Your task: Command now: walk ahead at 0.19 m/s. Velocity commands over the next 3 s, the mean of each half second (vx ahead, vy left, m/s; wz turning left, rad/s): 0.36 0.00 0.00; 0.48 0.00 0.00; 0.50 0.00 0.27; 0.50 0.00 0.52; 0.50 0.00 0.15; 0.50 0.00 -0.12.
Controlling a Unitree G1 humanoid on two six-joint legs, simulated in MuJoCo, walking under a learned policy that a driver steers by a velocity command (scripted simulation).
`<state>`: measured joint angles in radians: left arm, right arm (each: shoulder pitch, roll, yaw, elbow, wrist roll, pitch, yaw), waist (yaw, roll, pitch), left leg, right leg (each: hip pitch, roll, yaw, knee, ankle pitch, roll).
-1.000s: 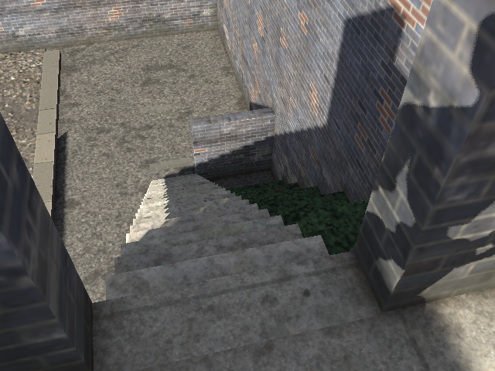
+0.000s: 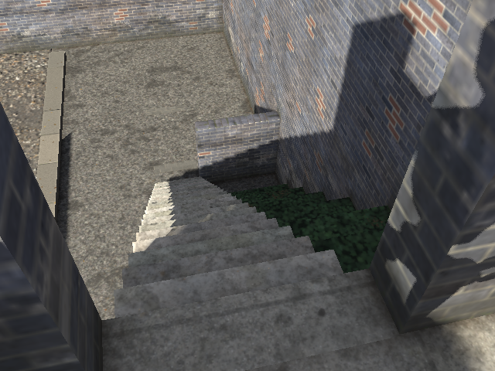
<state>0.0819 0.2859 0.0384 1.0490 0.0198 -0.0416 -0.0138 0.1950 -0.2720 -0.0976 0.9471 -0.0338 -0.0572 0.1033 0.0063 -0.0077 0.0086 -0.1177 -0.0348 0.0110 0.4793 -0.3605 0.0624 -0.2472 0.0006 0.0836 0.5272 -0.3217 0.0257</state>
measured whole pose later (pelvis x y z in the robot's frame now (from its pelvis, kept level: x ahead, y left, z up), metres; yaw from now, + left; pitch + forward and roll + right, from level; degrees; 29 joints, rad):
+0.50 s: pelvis +0.20 -0.05 +0.00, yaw +0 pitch +1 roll -2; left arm 0.49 0.13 0.02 1.07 0.09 -0.10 -0.04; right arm 0.19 -0.19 -0.04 0.98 -0.06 -0.07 0.05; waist 0.04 0.03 -0.02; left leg -0.64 0.10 0.01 0.88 -0.15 0.06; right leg 0.07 0.06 -0.06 0.21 -0.30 -0.05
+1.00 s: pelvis +0.43 -0.02 +0.01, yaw +0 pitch +1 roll +2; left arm 0.18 0.18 0.03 0.89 0.02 -0.03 0.00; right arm 0.46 -0.17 -0.02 1.06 0.00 -0.09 0.00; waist -0.07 -0.03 -0.01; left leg -0.15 -0.08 0.08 0.32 -0.19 0.08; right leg -0.67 -0.11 0.02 0.88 -0.10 -0.02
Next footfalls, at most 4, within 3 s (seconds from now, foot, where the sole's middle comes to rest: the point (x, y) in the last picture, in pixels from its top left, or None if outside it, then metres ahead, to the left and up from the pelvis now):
0.22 right None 0.13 -0.15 -0.77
0.64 left None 0.46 0.06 -0.77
1.20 right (316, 330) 0.64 -0.17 -0.77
1.88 left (208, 301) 0.84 0.16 -0.99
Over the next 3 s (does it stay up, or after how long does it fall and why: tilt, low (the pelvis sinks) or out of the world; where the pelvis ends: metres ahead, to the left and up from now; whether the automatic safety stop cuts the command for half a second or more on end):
stays up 1.26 0.23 -0.64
